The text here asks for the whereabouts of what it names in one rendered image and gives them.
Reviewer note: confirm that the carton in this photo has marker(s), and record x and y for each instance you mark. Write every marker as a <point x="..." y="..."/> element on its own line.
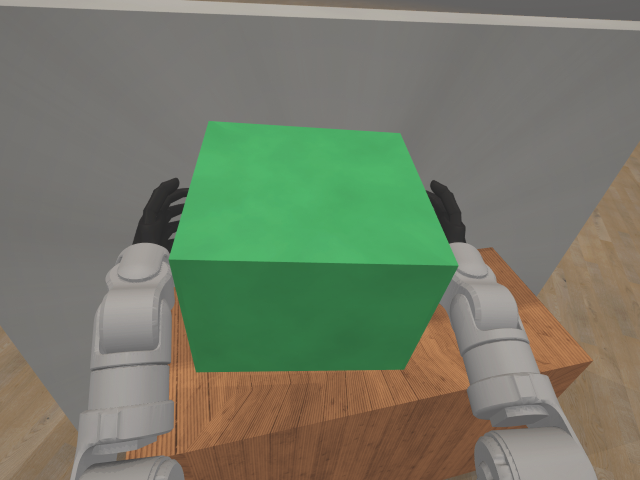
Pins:
<point x="306" y="249"/>

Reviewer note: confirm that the right robot hand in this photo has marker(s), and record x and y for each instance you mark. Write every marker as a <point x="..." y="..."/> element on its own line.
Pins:
<point x="447" y="211"/>

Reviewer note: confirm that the robot right upper arm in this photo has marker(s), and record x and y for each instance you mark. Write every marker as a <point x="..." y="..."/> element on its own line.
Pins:
<point x="542" y="453"/>

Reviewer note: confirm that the pedestal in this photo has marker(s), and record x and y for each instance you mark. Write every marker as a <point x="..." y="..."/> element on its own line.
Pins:
<point x="411" y="424"/>

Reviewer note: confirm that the robot left forearm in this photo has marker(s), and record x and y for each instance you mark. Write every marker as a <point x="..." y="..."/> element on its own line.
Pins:
<point x="129" y="402"/>

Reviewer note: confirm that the left robot hand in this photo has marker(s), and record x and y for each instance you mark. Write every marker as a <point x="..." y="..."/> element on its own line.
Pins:
<point x="153" y="226"/>

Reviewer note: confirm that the robot left upper arm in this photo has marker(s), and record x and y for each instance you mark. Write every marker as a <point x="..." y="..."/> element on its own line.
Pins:
<point x="147" y="468"/>

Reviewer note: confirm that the robot right forearm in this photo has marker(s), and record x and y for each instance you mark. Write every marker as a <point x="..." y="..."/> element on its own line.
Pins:
<point x="506" y="386"/>

